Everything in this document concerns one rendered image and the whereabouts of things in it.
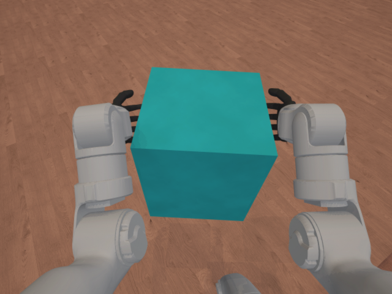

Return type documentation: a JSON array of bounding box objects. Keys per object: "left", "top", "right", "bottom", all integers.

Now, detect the right robot hand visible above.
[{"left": 266, "top": 88, "right": 296, "bottom": 142}]

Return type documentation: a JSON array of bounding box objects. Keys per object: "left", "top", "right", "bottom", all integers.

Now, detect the left robot forearm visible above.
[{"left": 72, "top": 103, "right": 133, "bottom": 256}]

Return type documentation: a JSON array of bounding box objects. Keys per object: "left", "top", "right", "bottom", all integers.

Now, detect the left robot hand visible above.
[{"left": 112, "top": 90, "right": 142, "bottom": 143}]

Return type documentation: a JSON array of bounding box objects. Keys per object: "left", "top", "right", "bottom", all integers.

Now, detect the robot right upper arm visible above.
[{"left": 288, "top": 211, "right": 392, "bottom": 294}]

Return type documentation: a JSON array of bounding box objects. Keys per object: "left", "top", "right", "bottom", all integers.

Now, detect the right robot thigh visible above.
[{"left": 216, "top": 273, "right": 261, "bottom": 294}]

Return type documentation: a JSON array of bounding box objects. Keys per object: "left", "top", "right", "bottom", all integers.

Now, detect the carton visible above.
[{"left": 130, "top": 67, "right": 278, "bottom": 221}]

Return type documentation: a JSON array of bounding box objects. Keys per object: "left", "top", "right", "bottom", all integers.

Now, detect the right robot forearm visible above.
[{"left": 277, "top": 104, "right": 371, "bottom": 257}]

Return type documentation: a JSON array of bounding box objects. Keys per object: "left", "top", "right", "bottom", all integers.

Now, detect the robot left upper arm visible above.
[{"left": 20, "top": 208, "right": 148, "bottom": 294}]

